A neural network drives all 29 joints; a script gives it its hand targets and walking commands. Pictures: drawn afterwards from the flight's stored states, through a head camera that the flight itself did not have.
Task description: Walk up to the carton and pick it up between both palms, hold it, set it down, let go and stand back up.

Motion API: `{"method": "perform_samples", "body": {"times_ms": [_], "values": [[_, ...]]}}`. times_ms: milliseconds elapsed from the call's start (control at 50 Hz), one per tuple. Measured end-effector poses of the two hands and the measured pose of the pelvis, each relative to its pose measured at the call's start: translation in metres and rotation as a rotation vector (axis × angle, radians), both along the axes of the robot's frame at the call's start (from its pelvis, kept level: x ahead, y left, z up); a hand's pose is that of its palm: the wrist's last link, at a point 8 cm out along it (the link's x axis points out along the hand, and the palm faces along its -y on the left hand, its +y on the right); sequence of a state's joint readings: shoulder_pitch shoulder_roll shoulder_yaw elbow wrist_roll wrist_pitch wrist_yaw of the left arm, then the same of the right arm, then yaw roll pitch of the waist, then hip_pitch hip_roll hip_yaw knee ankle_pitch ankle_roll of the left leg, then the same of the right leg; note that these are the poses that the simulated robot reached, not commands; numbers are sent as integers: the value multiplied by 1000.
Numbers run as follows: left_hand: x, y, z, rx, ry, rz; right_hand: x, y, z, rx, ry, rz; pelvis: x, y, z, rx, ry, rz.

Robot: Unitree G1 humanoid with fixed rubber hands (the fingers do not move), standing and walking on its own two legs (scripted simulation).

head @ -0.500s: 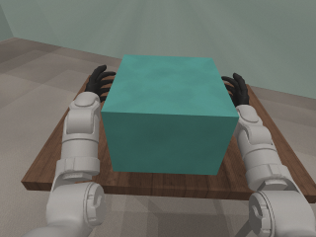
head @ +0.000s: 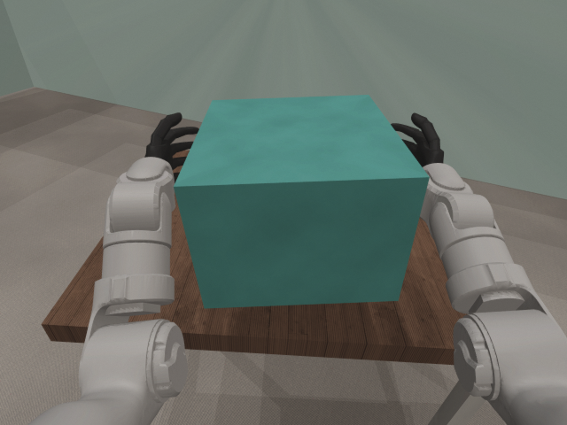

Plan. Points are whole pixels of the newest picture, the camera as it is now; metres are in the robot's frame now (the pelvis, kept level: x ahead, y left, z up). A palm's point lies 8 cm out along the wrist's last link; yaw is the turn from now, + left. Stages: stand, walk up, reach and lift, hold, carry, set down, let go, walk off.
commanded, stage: reach and lift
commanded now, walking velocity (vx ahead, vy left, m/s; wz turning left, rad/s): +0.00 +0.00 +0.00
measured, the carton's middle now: (295, 189) +0.41 -0.01 +0.19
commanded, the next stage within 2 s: hold in 1.10 s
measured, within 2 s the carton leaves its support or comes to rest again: neither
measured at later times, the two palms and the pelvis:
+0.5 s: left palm (162, 153) +0.39 +0.18 +0.26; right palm (430, 145) +0.39 -0.18 +0.29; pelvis +0.01 +0.00 +0.00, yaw +0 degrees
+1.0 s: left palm (156, 140) +0.38 +0.18 +0.28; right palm (436, 134) +0.38 -0.18 +0.30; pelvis +0.01 +0.00 +0.00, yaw +0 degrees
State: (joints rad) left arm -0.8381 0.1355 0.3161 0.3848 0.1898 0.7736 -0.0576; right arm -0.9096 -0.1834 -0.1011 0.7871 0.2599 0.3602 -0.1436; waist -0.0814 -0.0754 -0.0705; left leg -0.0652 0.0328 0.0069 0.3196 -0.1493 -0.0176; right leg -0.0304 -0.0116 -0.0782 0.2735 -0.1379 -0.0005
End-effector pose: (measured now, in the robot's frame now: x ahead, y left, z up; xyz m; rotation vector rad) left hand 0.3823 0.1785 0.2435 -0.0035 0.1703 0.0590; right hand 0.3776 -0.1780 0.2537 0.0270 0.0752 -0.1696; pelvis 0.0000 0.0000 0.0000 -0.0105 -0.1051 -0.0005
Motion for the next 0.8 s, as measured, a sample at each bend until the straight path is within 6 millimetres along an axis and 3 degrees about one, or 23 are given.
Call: {"method": "perform_samples", "body": {"times_ms": [240,800], "values": [[1,-3,12,-9,14,8,3,-3,21,-3,19,7,3,1,0,-1,21,-10],[11,-7,31,-11,19,2,13,-7,49,-5,45,6,19,1,0,-11,51,-12]]}}
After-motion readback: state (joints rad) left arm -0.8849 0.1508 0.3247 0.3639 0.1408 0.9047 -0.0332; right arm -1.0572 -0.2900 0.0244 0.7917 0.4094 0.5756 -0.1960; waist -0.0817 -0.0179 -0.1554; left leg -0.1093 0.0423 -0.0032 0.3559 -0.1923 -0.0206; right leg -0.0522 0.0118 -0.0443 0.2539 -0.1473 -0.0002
